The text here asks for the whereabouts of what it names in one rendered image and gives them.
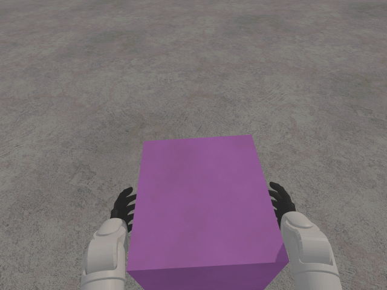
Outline robot right forearm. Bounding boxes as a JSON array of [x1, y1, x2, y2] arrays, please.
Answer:
[[281, 211, 342, 290]]

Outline left robot hand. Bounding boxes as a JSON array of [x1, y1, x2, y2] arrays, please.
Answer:
[[110, 187, 137, 232]]

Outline right robot hand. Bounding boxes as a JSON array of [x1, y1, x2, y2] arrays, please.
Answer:
[[268, 182, 296, 230]]

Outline robot left forearm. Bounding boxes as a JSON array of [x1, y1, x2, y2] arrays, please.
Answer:
[[80, 218, 128, 290]]

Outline carton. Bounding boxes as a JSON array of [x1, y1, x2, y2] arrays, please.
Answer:
[[126, 135, 289, 290]]

